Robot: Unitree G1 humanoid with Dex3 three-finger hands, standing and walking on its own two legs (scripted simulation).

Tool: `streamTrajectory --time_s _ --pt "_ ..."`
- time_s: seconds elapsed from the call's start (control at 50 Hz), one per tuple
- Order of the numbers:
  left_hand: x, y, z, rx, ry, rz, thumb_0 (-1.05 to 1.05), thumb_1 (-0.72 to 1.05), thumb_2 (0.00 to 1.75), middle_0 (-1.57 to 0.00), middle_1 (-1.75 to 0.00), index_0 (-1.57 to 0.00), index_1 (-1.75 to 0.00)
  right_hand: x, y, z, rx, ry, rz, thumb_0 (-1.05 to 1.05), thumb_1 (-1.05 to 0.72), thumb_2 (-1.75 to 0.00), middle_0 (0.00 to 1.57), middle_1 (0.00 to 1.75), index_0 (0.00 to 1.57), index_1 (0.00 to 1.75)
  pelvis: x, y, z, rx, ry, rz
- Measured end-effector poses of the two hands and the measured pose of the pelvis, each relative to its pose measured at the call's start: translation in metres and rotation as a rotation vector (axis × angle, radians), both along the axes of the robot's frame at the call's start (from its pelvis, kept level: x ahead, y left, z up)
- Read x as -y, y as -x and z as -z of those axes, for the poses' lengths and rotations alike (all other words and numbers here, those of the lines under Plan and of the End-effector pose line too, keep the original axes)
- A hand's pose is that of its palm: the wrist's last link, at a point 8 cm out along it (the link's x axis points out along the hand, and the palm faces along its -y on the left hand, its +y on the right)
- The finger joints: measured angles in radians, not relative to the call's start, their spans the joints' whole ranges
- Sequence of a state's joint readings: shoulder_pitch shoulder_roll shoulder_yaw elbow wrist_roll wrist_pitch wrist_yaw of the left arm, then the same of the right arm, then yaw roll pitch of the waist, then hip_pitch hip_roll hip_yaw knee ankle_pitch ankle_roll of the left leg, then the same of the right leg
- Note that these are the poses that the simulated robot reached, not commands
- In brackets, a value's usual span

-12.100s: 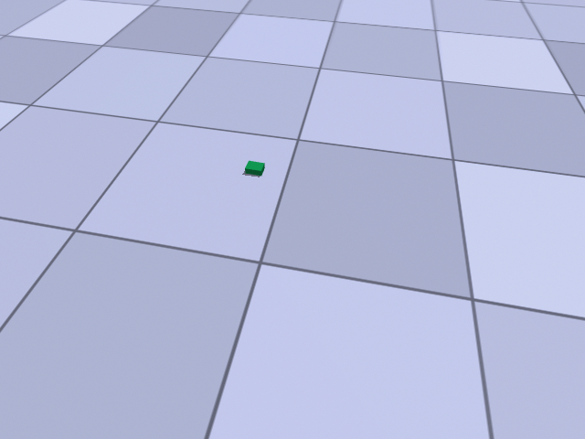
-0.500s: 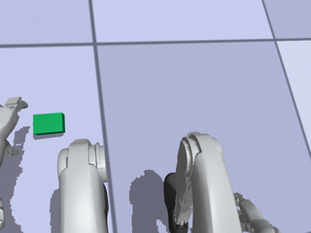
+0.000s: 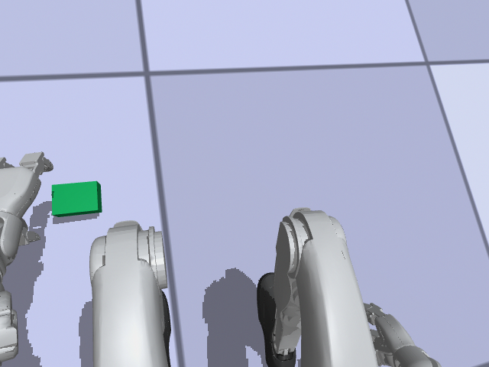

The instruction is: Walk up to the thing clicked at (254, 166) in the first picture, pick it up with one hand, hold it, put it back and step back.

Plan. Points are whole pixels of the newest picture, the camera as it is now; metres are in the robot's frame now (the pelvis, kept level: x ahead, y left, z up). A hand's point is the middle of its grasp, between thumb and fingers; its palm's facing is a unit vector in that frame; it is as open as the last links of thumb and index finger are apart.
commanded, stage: rise first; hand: left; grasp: from above
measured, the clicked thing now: (77, 199) +0.40 +0.30 -0.30
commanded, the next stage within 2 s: approach in 0.94 s
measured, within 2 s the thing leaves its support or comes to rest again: neither
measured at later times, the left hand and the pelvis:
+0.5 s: hand (22, 207) +0.36 +0.34 -0.17, palm faces -0.44 -0.10 -0.89, open 12.6 cm; pelvis +0.00 +0.00 +0.00, yaw +0 degrees
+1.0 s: hand (23, 208) +0.36 +0.34 -0.17, palm faces -0.45 -0.10 -0.89, open 12.5 cm; pelvis +0.00 +0.00 +0.00, yaw +0 degrees
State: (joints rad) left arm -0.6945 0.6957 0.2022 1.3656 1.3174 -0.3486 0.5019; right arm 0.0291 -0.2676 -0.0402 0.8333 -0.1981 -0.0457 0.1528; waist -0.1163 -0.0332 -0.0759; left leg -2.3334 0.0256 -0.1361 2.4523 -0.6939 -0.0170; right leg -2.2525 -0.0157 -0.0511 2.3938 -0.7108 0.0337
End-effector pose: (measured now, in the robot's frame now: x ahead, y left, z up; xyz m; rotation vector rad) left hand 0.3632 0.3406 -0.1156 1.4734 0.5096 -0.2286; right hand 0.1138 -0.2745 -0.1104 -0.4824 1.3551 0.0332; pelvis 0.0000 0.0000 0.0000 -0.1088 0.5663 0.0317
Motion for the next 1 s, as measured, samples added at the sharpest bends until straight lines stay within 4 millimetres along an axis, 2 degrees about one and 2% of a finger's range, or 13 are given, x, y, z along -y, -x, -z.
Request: streamTrajectory --time_s 0.32,0.7,1.0 --pt "-0.001 0.004 -0.002 -0.007 0.003 0.012 0.0 -0.3 0.82 -0.32 -0.81 -0.31 -0.82 0.001 0.007 -0.001 -0.01 -0.001 0.0 0.0 -0.91 -0.9 0.2 0.3 0.2 0.3 0.0 0.002 0.0 0.005 0.001 -0.001" --pt "0.001 -0.002 0.001 0.008 0.002 0.005 0.0 -0.27 0.79 -0.32 -0.82 -0.32 -0.82 0.0 0.012 0.002 -0.009 -0.01 -0.005 0.0 -0.91 -0.9 0.2 0.3 0.2 0.3 0.0 0.003 0.005 0.014 0.004 0.001" --pt "-0.001 -0.001 0.001 0.004 0.003 0.009 0.0 -0.26 0.78 -0.33 -0.81 -0.33 -0.81 0.0 0.008 0.001 -0.008 -0.013 -0.02 0.0 -0.91 -0.9 0.2 0.3 0.2 0.3 0.0 0.002 0.005 0.014 0.004 0.0"
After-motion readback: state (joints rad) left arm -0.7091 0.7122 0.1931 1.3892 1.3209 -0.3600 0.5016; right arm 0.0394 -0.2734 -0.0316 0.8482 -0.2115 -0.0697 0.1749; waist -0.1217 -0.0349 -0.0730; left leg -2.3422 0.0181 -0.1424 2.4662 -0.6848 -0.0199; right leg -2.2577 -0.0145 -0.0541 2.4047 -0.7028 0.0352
